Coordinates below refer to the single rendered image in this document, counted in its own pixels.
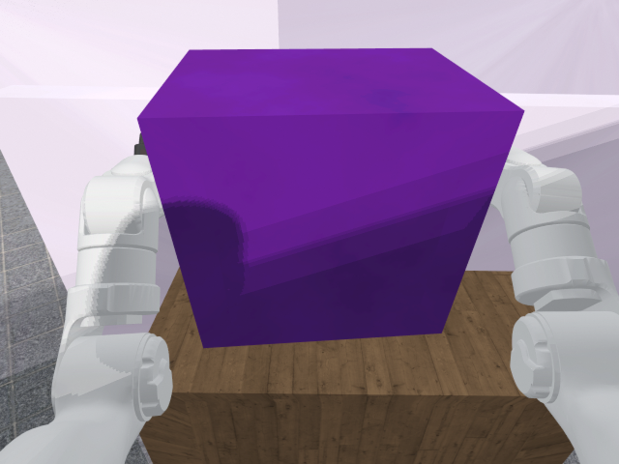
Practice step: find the left robot upper arm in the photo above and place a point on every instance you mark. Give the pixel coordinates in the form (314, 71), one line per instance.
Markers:
(107, 387)

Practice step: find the left robot hand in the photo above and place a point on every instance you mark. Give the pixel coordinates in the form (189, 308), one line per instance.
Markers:
(139, 149)

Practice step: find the pedestal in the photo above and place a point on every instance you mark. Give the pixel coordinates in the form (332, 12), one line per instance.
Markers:
(441, 398)

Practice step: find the left robot forearm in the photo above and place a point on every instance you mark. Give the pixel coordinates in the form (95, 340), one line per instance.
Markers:
(118, 236)

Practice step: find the right robot upper arm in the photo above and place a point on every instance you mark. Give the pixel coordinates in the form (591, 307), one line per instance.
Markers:
(569, 360)

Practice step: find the right robot forearm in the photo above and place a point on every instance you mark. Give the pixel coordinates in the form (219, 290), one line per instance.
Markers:
(556, 264)

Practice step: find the carton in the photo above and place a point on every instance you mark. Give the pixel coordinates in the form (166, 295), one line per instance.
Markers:
(324, 194)

